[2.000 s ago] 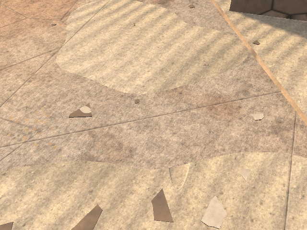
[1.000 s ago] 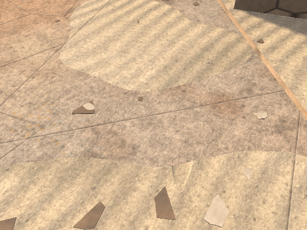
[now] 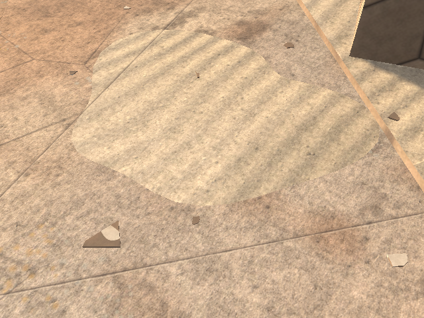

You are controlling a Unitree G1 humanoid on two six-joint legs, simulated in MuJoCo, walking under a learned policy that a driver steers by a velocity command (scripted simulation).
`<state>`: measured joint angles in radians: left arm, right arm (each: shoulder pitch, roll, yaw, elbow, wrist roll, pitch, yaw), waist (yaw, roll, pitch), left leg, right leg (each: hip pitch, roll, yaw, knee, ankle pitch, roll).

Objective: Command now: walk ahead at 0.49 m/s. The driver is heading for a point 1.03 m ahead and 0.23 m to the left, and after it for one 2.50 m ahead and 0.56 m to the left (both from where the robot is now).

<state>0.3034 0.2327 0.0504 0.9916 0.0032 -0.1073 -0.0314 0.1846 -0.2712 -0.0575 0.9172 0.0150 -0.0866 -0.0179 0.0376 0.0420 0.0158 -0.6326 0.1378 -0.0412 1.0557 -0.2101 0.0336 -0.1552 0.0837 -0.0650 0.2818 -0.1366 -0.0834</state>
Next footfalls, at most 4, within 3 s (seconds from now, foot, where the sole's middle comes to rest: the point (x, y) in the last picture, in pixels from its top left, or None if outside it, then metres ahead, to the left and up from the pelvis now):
0.30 left None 0.36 0.16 -0.78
0.86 right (257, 269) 0.67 -0.08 -0.78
1.40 left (179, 204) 0.93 0.21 -0.78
1.88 right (200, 152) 1.20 0.14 -0.78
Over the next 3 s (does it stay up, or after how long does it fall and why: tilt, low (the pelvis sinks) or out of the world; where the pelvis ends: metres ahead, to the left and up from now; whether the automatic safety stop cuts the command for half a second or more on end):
stays up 1.06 0.15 -0.01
